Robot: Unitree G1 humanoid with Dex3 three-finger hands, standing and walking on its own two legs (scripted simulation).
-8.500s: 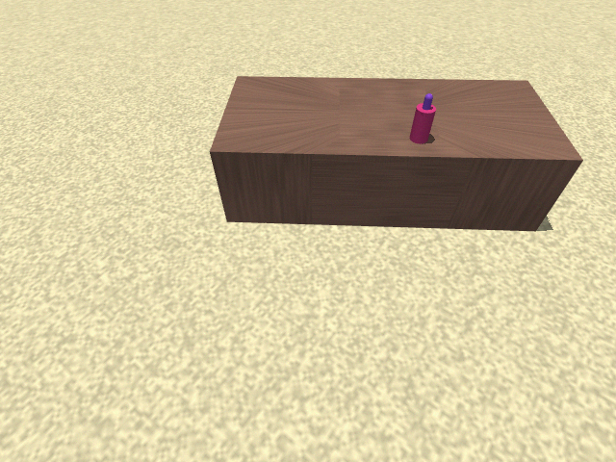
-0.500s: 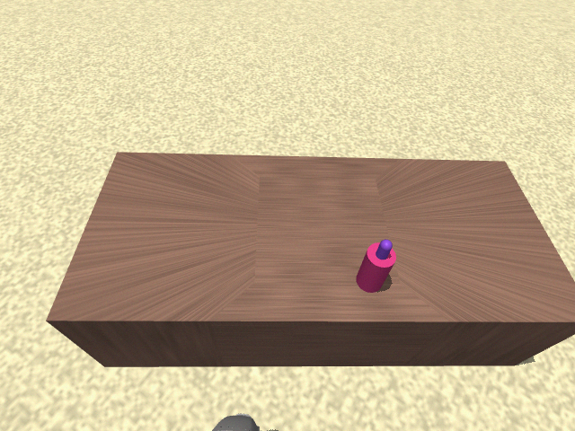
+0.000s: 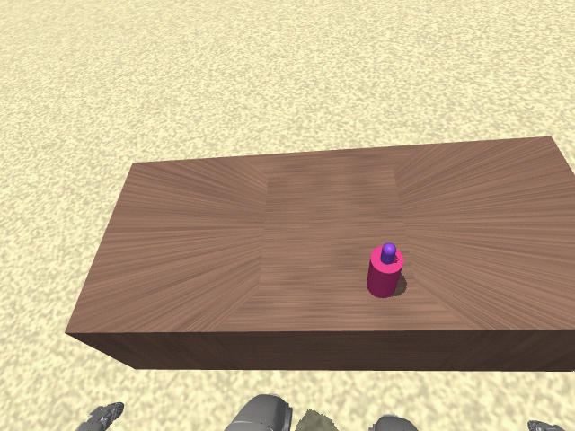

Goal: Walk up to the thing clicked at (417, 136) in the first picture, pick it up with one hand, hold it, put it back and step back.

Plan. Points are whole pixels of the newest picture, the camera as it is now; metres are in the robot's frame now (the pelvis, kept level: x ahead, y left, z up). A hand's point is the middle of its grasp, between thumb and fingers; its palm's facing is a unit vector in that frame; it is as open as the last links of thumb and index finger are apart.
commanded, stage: walk up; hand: right
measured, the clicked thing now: (385, 267) +0.48 -0.15 -0.27
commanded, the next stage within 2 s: stand in 1.58 s
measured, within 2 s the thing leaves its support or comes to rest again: neither
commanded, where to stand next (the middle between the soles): +0.05 +0.05 m, yaw +1 degrees
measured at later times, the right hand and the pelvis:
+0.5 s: hand out of the picture +0.10 -0.21 -0.13, palm faces -0.12 +0.91 -0.41, open 7.4 cm; pelvis -0.02 +0.05 +0.00, yaw +4 degrees
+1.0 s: hand out of the picture +0.09 -0.20 -0.12, palm faces -0.03 +0.94 -0.34, open 7.4 cm; pelvis -0.02 +0.05 +0.03, yaw +1 degrees
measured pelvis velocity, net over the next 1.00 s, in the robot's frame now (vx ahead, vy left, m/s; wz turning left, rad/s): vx -0.02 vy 0.05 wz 0.02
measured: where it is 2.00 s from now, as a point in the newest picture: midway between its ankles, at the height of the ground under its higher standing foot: outside the picture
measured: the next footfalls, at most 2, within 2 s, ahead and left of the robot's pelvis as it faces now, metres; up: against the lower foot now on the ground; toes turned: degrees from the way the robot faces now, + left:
left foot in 0.24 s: +0.03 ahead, +0.17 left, +0.00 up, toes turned +3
right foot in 0.52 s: +0.03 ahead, -0.08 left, +0.00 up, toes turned +2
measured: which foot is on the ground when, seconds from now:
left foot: up 0.00-0.22, down 0.24-1.00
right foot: down 0.00-0.26, up 0.28-0.50, down 0.52-1.00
